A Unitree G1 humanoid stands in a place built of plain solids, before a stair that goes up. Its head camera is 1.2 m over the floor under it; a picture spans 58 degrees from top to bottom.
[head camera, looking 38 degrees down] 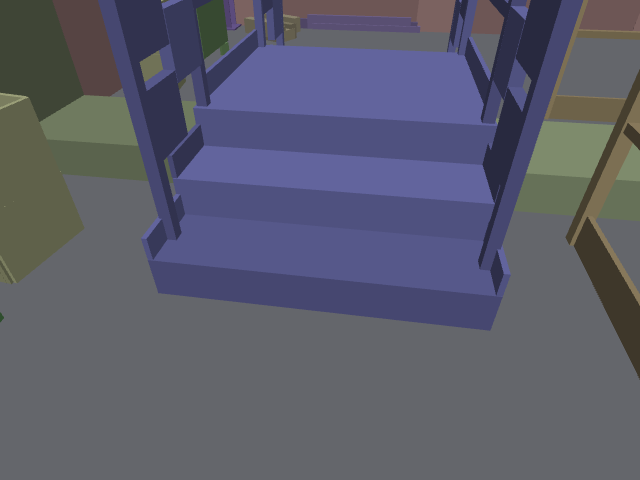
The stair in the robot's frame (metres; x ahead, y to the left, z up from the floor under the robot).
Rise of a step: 0.17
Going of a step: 0.30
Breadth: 1.25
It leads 9 degrees to the right of straight ahead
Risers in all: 3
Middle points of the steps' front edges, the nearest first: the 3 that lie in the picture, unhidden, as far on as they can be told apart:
1.11 0.01 0.17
1.40 -0.03 0.34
1.70 -0.08 0.51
